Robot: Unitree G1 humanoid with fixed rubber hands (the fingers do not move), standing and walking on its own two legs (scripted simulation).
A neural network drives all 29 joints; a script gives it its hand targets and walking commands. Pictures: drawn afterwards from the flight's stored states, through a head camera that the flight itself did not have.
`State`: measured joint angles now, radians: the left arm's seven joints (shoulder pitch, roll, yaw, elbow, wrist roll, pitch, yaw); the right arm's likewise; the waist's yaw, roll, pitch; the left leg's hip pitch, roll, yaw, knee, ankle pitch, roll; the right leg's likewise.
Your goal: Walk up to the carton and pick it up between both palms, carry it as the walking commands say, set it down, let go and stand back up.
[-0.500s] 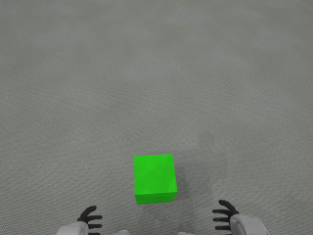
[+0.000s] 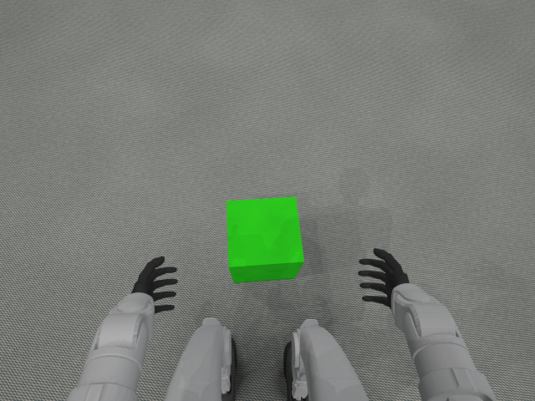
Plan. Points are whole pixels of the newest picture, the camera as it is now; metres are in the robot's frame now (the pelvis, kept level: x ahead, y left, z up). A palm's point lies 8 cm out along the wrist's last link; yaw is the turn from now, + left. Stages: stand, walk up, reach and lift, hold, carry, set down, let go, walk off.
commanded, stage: reach and lift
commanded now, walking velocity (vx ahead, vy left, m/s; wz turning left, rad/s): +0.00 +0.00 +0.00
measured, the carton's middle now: (262, 242) +0.49 -0.01 -0.57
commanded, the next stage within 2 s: none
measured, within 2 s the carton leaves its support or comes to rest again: neither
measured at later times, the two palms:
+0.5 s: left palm (166, 215) +0.41 +0.18 -0.13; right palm (375, 207) +0.42 -0.22 -0.12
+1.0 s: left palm (176, 173) +0.52 +0.17 -0.15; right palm (367, 169) +0.52 -0.22 -0.14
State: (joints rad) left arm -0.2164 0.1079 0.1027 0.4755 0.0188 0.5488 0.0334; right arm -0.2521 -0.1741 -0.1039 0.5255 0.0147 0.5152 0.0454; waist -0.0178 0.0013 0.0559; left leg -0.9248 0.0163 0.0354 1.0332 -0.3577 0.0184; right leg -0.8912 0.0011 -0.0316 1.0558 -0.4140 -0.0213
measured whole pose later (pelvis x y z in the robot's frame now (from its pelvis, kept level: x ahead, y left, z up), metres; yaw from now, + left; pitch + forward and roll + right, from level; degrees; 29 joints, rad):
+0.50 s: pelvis -0.01 +0.00 -0.02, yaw +0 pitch +31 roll +0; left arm -0.84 0.15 0.19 0.80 -0.01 0.30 0.12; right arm -0.88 -0.27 -0.22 0.90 0.03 0.26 0.00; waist -0.01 0.00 0.03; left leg -1.30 0.01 0.04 1.06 -0.29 0.01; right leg -1.27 0.00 -0.03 1.10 -0.36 -0.02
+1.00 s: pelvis +0.00 -0.01 -0.04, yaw +0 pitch +47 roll +1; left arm -1.11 0.20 0.35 0.86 0.04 0.12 0.06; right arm -1.13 -0.30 -0.30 0.93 0.00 0.09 0.04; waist -0.01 0.01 -0.07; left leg -1.57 0.02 0.04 1.01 -0.26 0.01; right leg -1.55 0.01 -0.03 1.06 -0.32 -0.03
